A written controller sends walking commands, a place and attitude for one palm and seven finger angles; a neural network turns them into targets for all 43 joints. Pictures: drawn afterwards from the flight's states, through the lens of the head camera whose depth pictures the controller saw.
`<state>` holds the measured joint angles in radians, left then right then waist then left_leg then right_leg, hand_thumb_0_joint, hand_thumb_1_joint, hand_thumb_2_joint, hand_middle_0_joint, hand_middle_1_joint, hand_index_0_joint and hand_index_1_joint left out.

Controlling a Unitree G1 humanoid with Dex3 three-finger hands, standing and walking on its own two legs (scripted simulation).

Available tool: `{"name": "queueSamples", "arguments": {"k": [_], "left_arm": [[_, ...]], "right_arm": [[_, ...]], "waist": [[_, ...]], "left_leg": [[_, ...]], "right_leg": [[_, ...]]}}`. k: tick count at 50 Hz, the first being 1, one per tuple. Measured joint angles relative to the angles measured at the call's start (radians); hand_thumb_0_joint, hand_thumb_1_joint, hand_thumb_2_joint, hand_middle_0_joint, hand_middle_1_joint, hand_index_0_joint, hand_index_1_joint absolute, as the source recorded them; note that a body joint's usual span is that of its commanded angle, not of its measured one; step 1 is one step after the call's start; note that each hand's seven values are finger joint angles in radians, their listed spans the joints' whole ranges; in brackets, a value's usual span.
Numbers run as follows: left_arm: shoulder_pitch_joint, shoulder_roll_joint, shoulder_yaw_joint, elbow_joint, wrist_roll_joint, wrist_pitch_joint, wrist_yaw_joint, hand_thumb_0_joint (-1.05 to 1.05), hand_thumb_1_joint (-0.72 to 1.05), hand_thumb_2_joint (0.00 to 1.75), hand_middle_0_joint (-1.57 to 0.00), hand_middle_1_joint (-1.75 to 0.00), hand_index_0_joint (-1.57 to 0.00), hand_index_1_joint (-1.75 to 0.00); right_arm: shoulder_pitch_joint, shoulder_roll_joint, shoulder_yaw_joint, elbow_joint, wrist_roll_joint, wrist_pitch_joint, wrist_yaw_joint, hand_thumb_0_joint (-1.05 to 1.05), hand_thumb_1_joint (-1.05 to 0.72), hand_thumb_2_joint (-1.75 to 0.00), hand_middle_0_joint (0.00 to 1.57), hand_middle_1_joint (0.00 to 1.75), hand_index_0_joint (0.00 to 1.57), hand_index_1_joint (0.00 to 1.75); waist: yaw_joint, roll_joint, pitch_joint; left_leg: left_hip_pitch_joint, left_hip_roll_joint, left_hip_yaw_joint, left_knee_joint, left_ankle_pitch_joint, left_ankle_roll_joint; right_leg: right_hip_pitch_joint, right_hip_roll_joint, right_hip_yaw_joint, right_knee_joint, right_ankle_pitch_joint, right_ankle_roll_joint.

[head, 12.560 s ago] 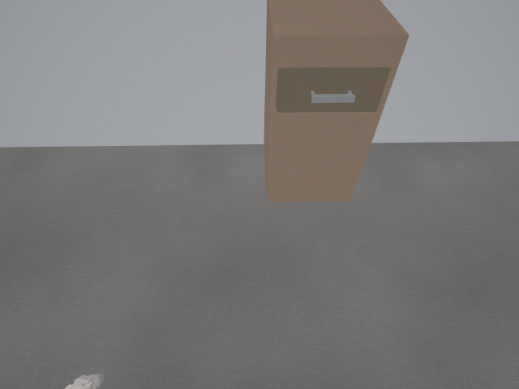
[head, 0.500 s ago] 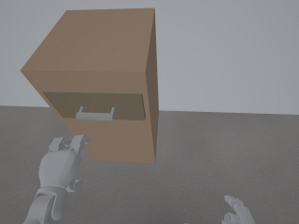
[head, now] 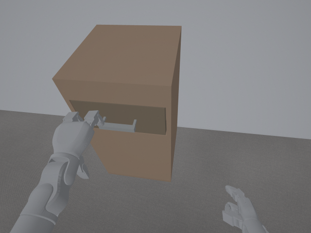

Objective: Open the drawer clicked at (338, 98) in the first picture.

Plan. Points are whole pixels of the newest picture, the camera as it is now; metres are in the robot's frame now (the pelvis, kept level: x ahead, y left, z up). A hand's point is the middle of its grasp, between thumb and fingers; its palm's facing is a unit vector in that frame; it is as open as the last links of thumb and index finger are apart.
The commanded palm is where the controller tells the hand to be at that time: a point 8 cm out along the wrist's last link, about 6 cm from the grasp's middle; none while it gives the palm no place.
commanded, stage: raise the hand with hooked fingers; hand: left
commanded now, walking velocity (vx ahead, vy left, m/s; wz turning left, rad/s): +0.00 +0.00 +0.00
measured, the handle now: (118, 123) +0.52 +0.26 -0.13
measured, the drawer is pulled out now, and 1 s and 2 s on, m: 0.00 0.00 0.00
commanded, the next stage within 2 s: move the hooked fingers above the handle in 0.48 s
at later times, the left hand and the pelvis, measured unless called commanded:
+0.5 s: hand (83, 139) +0.30 +0.24 +0.07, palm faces +0.05 -0.08 -1.00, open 13.9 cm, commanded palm +0.28 +0.24 +0.13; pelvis +0.00 +0.00 +0.00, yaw +0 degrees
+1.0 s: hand (96, 137) +0.34 +0.23 +0.04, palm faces -0.02 -0.05 -1.00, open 13.9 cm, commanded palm +0.33 +0.24 +0.09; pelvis -0.01 -0.02 +0.00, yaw +0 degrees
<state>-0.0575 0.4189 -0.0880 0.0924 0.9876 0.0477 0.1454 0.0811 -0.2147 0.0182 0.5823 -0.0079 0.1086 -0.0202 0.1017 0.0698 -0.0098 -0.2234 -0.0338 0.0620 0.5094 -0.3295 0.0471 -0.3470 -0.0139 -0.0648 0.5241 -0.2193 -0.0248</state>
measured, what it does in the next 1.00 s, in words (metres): stands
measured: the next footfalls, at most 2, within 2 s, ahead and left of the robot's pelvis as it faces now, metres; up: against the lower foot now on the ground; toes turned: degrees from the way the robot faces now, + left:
none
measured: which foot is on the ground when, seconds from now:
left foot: down 0.00-1.00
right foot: down 0.00-1.00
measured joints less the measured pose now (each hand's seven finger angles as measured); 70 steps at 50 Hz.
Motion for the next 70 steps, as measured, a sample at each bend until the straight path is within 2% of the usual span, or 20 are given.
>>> {"name": "queueSamples", "arguments": {"k": [7, 12, 19, 25, 32, 42, 49, 70], "left_arm": [[-0.075, 0.034, 0.014, 0.028, -0.029, -0.022, -0.06, 0.0, -0.49, 0.31, -0.32, -1.19, -0.31, -1.19], [-0.058, 0.042, 0.039, 0.016, -0.047, -0.051, -0.092, 0.0, -0.49, 0.3, -0.32, -1.2, -0.31, -1.19], [-0.014, 0.04, 0.043, -0.011, -0.041, -0.106, -0.051, 0.0, -0.49, 0.3, -0.32, -1.2, -0.31, -1.2], [-0.022, 0.04, 0.045, 0.007, -0.038, -0.091, -0.011, 0.0, -0.49, 0.3, -0.32, -1.2, -0.32, -1.2], [-0.033, 0.03, 0.028, 0.025, -0.038, -0.07, -0.02, 0.0, -0.49, 0.3, -0.32, -1.2, -0.32, -1.2], [-0.146, 0.022, 0.015, 0.208, -0.002, -0.117, -0.005, 0.0, -0.49, 0.3, -0.32, -1.2, -0.31, -1.2], [-0.234, 0.027, 0.035, 0.343, 0.019, -0.152, 0.04, 0.0, -0.49, 0.3, -0.32, -1.2, -0.32, -1.2], [-0.492, 0.055, 0.099, 0.747, 0.088, -0.215, 0.168, 0.0, -0.49, 0.3, -0.32, -1.2, -0.32, -1.2]], "right_arm": [[0.026, -0.008, 0.003, 0.023, 0.005, 0.01, 0.0, 0.01, -0.9, -0.9, 0.2, 0.3, 0.2, 0.3], [0.055, -0.026, -0.012, 0.024, 0.005, 0.014, 0.01, 0.01, -0.9, -0.9, 0.2, 0.3, 0.2, 0.3], [0.083, -0.051, -0.039, 0.035, 0.006, 0.014, 0.014, 0.01, -0.91, -0.9, 0.2, 0.3, 0.2, 0.3], [0.078, -0.05, -0.047, 0.046, 0.011, 0.011, 0.013, 0.01, -0.91, -0.9, 0.2, 0.3, 0.2, 0.3], [0.054, -0.041, -0.037, 0.039, 0.013, 0.008, 0.009, 0.01, -0.91, -0.9, 0.2, 0.3, 0.2, 0.3], [0.044, -0.026, -0.03, 0.029, 0.016, -0.004, -0.007, 0.0, -0.91, -0.9, 0.2, 0.3, 0.2, 0.3], [0.078, -0.035, -0.048, 0.038, 0.016, -0.006, -0.014, 0.0, -0.9, -0.9, 0.2, 0.3, 0.2, 0.3], [0.192, -0.058, -0.086, 0.091, 0.001, 0.004, -0.014, 0.0, -0.91, -0.9, 0.2, 0.3, 0.2, 0.3]], "waist": [[0.0, 0.009, 0.007], [-0.011, 0.009, 0.008], [-0.013, 0.005, 0.012], [-0.012, 0.003, 0.009], [-0.013, 0.01, 0.004], [-0.017, -0.01, -0.008], [-0.04, -0.02, -0.023], [-0.133, -0.032, -0.068]], "left_leg": [[0.018, -0.004, -0.009, -0.03, 0.015, 0.004], [0.016, -0.004, -0.003, -0.046, 0.023, 0.005], [0.004, -0.006, 0.001, -0.048, 0.026, 0.005], [-0.002, -0.004, 0.0, -0.048, 0.03, 0.002], [0.004, -0.001, -0.002, -0.054, 0.035, -0.004], [-0.055, 0.006, -0.008, -0.012, 0.027, -0.014], [-0.125, 0.011, -0.008, 0.039, 0.01, -0.018], [-0.352, 0.02, 0.01, 0.187, -0.04, -0.012]], "right_leg": [[0.025, -0.003, -0.008, -0.038, 0.016, 0.005], [0.022, -0.002, -0.002, -0.056, 0.027, 0.007], [0.007, -0.002, 0.003, -0.053, 0.029, 0.008], [0.0, -0.001, 0.002, -0.051, 0.031, 0.003], [0.004, 0.002, 0.0, -0.053, 0.033, -0.003], [-0.054, 0.006, -0.008, -0.012, 0.023, -0.016], [-0.121, 0.008, -0.01, 0.032, 0.01, -0.022], [-0.345, 0.01, 0.005, 0.157, -0.019, -0.022]]}}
